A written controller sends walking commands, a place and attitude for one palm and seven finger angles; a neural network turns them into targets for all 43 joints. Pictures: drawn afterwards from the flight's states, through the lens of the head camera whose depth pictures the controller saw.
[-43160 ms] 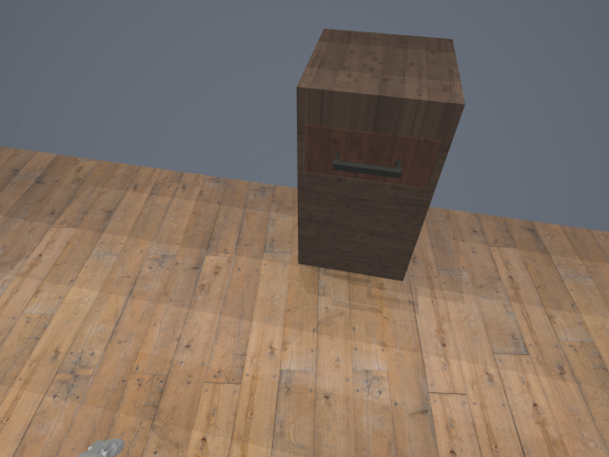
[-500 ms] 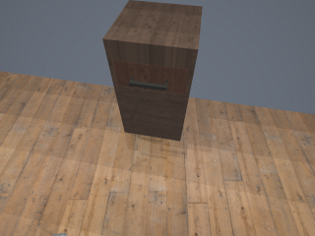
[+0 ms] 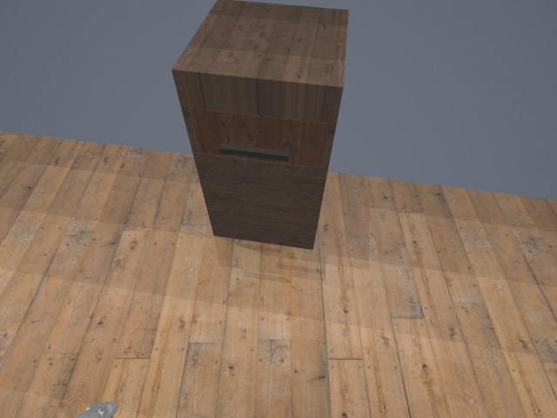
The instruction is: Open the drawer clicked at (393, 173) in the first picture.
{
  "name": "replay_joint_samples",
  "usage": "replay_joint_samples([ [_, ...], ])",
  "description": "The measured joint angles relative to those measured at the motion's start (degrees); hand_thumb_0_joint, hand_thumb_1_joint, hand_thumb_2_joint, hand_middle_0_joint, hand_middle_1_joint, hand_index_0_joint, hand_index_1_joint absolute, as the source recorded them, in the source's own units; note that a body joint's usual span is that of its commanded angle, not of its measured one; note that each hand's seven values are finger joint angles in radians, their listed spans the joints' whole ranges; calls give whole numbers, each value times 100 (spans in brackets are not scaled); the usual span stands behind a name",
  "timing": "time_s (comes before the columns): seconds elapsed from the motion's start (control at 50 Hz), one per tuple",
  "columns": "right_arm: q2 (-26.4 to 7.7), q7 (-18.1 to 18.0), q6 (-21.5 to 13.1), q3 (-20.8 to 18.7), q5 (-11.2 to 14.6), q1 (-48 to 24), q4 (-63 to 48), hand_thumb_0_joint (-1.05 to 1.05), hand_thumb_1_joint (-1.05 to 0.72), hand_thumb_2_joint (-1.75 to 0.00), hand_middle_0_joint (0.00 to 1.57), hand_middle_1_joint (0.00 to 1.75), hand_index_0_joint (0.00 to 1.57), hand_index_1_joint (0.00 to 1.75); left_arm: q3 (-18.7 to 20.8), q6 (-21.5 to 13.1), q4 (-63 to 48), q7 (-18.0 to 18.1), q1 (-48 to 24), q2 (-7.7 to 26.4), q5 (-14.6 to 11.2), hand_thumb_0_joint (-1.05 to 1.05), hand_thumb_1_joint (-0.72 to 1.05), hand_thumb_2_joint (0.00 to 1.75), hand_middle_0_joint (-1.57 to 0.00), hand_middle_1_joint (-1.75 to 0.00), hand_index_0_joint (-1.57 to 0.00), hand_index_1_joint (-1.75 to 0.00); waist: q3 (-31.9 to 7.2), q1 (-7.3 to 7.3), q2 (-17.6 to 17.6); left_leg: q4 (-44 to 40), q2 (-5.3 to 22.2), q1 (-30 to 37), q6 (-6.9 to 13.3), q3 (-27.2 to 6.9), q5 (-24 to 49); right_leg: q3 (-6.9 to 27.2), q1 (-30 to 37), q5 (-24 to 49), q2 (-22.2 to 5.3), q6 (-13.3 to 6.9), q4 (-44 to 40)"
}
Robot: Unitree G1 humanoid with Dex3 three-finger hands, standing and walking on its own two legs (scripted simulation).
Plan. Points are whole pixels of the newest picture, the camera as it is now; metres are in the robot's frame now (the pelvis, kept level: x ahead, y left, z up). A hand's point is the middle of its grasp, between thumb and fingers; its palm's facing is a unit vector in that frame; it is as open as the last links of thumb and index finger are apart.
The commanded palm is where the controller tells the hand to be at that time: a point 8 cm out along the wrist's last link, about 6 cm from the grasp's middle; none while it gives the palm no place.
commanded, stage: turn to face it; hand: left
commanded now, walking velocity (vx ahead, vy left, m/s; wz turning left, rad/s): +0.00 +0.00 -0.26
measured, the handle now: (256, 147) +0.82 +0.10 -0.20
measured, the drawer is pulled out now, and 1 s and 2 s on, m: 0.00 0.00 0.00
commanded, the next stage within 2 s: take the last steps up to it in 0.02 s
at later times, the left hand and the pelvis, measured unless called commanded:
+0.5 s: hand out of the picture +0.04 +0.16 -0.18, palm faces -0.04 -0.98 -0.21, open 7.4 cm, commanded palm none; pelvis +0.05 -0.03 -0.01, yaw -4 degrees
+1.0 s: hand (198, 321) +0.30 +0.17 -0.18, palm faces -0.08 -0.98 -0.19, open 7.4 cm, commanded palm none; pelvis +0.20 -0.01 -0.01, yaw -7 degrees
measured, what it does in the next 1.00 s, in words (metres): walks ahead: left foot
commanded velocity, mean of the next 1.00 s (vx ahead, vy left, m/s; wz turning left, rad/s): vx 0.22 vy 0.00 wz -0.06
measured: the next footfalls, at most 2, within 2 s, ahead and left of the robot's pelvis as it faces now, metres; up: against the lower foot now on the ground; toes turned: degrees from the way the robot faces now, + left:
left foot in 0.72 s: +0.26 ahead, +0.11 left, +0.00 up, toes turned -2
right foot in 1.04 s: +0.29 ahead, -0.15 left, +0.00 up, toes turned -10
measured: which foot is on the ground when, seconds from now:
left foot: down 0.00-0.34, up 0.36-0.70, down 0.72-1.00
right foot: down 0.00-0.72, up 0.74-1.00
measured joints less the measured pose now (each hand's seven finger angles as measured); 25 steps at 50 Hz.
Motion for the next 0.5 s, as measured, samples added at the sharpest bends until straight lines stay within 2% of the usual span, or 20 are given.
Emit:
replay_joint_samples([
  [0.22,176,-24,100,-43,-60,296,-153,0,-91,-90,20,30,20,30,40,224,-241,-46,181,-151,39,0,91,90,-20,-29,-20,-30,-11,-25,-77,555,45,-180,-1,312,-340,281,-430,-397,57,-13,846],
  [0.28,279,28,130,-56,-118,560,-119,0,-91,-90,20,30,20,30,47,271,-290,-106,352,-288,62,0,91,90,-20,-29,-20,-30,-98,4,-67,712,54,-169,-13,377,-506,151,-625,-1062,-40,-3,1470],
  [0.32,347,56,149,-62,-136,745,-62,0,-91,-90,20,30,20,30,57,245,-301,-152,504,-400,68,0,91,90,-20,-29,-20,-30,-132,28,-6,920,120,-174,-68,389,-685,10,-576,-1142,-113,-1,1491],
  [0.36,427,61,194,-65,-99,878,11,0,-91,-90,20,30,20,30,68,117,-288,-145,661,-525,82,0,91,90,-20,-29,-20,-30,-120,11,110,1543,241,-386,-117,263,-1085,-134,-488,-775,-39,-51,1405],
  [0.4,557,78,245,-74,-62,913,73,0,-91,-90,20,30,20,30,52,-7,-274,-86,842,-643,60,0,91,90,-20,-29,-20,-30,-63,4,127,2741,198,-912,-102,-16,-1534,-229,-357,-868,14,-134,1293],
  [0.44,691,97,232,-99,-41,858,88,1,-91,-90,20,30,20,30,59,-76,-228,-28,1056,-758,42,0,91,90,-20,-29,-20,-30,14,44,81,3630,185,-1437,-132,-125,-1405,-208,-180,-834,60,-189,981],
  [0.5,877,136,182,-125,-19,689,8,1,-91,-90,20,30,20,30,68,-141,-64,5,1373,-910,12,0,91,90,-20,-29,-20,-30,111,79,-27,3860,281,-1995,-201,-119,-939,-100,111,-603,106,-203,408],
])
